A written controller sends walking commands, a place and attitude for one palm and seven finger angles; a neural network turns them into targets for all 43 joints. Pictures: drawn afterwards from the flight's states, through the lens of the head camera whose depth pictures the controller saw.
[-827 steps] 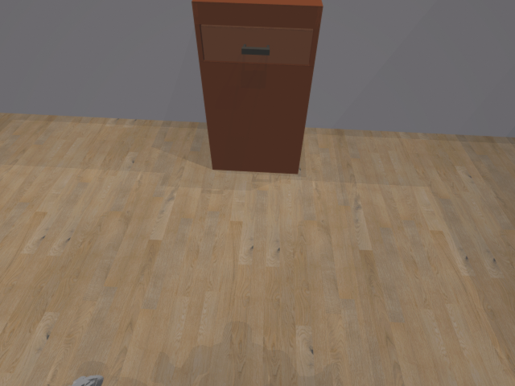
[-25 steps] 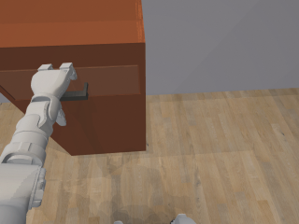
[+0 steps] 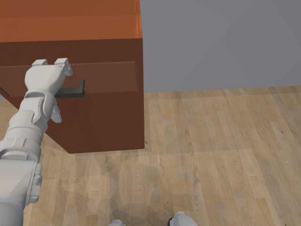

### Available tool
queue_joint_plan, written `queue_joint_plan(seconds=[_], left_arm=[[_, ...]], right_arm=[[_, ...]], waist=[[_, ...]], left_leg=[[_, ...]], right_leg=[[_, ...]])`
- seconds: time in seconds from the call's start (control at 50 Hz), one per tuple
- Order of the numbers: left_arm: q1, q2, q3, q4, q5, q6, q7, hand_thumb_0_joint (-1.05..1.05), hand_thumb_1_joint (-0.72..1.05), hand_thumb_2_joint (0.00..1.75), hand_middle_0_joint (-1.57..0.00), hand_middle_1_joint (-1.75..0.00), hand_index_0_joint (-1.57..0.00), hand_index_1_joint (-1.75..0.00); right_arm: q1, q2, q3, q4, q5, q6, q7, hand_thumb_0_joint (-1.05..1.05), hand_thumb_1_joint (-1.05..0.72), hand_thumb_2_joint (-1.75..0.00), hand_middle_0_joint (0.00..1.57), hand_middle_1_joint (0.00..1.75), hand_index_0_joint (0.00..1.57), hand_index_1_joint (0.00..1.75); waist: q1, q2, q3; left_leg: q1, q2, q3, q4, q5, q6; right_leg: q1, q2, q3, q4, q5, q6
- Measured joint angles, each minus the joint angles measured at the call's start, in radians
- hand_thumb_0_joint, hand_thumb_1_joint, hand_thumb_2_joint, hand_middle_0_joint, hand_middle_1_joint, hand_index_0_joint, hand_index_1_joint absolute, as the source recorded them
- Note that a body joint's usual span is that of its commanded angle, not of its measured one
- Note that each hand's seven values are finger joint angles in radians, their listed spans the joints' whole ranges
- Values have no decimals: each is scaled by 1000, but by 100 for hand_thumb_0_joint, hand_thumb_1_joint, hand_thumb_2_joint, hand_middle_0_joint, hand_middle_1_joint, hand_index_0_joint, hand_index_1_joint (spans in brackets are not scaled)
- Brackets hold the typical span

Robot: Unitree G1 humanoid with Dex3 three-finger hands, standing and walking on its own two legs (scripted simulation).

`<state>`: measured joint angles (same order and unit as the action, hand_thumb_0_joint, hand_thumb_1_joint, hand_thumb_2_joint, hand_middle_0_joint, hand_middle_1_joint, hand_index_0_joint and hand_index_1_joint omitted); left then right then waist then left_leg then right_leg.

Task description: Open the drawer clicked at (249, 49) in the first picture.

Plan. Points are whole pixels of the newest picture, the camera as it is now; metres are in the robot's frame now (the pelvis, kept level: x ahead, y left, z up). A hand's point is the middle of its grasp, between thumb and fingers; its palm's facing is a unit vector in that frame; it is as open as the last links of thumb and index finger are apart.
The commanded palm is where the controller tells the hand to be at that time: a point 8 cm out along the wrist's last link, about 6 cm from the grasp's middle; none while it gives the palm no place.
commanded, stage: re-aim the fingers above the handle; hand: left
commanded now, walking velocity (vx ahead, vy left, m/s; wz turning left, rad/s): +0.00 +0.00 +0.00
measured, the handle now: (66, 87) +0.53 +0.25 -0.02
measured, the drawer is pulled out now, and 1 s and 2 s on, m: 0.00 0.00 0.00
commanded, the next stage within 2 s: lower the fingers behind the handle in 0.10 s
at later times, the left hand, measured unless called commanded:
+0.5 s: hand (58, 96) +0.47 +0.25 +0.02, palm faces -0.07 -0.02 -1.00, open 13.8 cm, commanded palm +0.46 +0.26 +0.07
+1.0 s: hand (57, 101) +0.47 +0.26 +0.00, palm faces -0.05 +0.00 -1.00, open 13.8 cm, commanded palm +0.46 +0.25 +0.04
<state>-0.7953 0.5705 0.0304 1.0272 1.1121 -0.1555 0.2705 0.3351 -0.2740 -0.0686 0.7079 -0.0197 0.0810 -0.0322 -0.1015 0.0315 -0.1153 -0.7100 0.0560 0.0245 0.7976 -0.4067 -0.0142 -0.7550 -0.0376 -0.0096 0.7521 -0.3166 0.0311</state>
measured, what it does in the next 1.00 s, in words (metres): stands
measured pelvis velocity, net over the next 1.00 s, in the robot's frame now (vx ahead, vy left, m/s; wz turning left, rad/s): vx -0.01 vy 0.01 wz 0.00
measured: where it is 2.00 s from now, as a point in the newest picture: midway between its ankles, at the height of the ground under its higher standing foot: outside the picture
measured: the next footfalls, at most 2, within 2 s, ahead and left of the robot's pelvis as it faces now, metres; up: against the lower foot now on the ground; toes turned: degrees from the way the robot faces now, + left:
none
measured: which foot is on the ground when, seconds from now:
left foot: down 0.00-1.00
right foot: down 0.00-1.00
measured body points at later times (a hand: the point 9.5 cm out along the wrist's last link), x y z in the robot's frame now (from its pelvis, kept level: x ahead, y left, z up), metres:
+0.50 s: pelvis +0.00 +0.01 +0.00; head +0.11 +0.00 +0.43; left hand +0.47 +0.25 +0.07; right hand +0.01 -0.27 -0.13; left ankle -0.02 +0.13 -0.70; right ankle +0.02 -0.14 -0.70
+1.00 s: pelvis -0.01 +0.01 -0.02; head +0.11 +0.01 +0.41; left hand +0.47 +0.26 +0.05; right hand +0.00 -0.27 -0.15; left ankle -0.02 +0.13 -0.70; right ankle +0.02 -0.14 -0.70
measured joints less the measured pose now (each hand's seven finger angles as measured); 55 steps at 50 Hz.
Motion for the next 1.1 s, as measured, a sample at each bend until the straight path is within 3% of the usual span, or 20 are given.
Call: queue_joint_plan(seconds=[0.22, 0.46, 0.9, 1.1], left_arm=[[5, 2, 6, 0, -5, 15, -9, 0, -49, 30, -32, -120, -32, -120], [31, -25, 5, 7, 1, 11, 23, 0, -49, 30, -32, -120, -32, -120], [16, -3, 8, 23, 12, -6, 59, 0, -49, 30, -31, -120, -32, -120], [-31, -5, -18, 71, 15, 37, 82, 0, -49, 30, -31, -124, -32, -120]], right_arm=[[30, 8, 1, 14, 0, 6, 3, 1, -91, -90, 20, 30, 21, 30], [20, 15, 2, 19, -6, 7, 16, 1, -91, -90, 21, 30, 21, 30], [3, 9, -3, 28, -21, -6, 11, 0, -91, -90, 20, 30, 21, 30], [3, 18, 13, 31, -16, -4, 16, 0, -91, -90, 20, 30, 21, 30]], waist=[[-5, 9, -3], [0, 9, -13], [-5, -1, -27], [-11, 5, -29]], left_leg=[[-9, 0, 11, 4, -6, 6], [-24, -1, 13, 23, -16, 10], [-138, -1, -8, 124, -47, 10], [-175, -4, -8, 157, -52, 13]], right_leg=[[-11, 1, 12, -1, 2, 6], [-27, 0, 16, 15, -6, 10], [-126, -1, 1, 99, -33, 10], [-164, -4, 4, 133, -38, 12]])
